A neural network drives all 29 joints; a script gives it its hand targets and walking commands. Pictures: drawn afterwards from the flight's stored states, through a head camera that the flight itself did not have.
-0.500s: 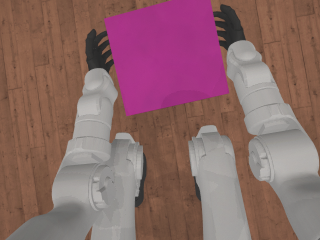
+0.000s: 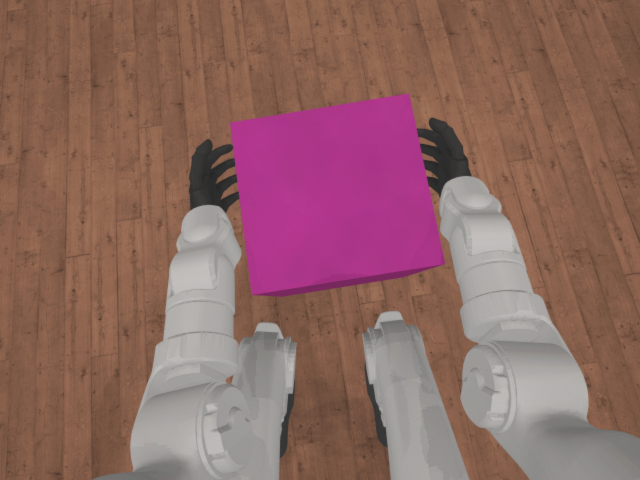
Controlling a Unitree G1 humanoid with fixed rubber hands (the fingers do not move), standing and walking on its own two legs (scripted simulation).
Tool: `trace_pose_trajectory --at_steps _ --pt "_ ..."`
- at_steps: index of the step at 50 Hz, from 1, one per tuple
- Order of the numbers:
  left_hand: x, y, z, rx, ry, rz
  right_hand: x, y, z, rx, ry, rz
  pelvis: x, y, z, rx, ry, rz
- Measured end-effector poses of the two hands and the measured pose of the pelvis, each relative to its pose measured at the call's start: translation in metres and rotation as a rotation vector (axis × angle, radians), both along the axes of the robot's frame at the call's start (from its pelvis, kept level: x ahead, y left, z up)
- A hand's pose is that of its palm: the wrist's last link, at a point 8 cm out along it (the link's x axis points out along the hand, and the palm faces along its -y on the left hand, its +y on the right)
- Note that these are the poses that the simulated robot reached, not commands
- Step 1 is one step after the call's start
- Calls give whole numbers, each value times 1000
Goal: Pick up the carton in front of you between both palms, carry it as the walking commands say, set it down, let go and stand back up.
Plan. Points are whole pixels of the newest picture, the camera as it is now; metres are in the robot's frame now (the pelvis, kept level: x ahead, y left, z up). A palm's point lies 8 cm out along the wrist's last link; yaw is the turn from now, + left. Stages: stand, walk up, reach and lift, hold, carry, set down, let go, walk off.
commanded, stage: reach and lift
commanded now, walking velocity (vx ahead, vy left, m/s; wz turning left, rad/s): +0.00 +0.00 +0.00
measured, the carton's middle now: (333, 214) +0.45 -0.03 -0.14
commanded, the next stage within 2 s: none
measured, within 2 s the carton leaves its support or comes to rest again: neither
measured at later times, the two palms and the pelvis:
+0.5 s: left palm (134, 176) +0.41 +0.13 +0.11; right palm (512, 151) +0.41 -0.17 +0.10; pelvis +0.05 -0.01 +0.14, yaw -1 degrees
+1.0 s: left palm out of the picture +0.39 +0.14 +0.26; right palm out of the picture +0.37 -0.16 +0.25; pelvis +0.09 +0.00 +0.24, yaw -2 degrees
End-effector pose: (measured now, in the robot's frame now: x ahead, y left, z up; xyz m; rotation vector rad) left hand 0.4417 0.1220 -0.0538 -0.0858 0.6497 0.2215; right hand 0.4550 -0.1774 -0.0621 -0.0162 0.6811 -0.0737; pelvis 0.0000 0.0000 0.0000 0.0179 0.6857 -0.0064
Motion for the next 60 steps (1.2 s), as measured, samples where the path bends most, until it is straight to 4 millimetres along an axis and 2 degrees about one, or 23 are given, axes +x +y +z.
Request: trace_pose_trajectory --at_steps 7,19,38,45,51,55,60 --pt "-7 1 47 5 3 -6 -10 1 44 16 5 -17 13 -2 36 3 -54 -10" --pt "-23 7 130 14 16 -25 -31 8 128 15 17 -40 39 -6 108 -2 -175 -14" --pt "-45 14 244 19 11 -72 -66 14 244 10 10 -84 75 0 207 -24 -431 -25" --pt "-50 17 287 34 2 -103 -76 18 288 2 0 -98 84 3 232 -30 -556 -28" --pt "-55 20 320 50 -12 -126 -85 21 321 -7 -15 -106 86 5 245 -33 -660 -31" --pt "-58 20 331 59 -1 -137 -91 21 332 -19 -5 -104 82 5 248 -34 -715 -31" --pt "-63 18 331 65 26 -140 -95 20 332 -23 23 -101 74 5 248 -33 -749 -31"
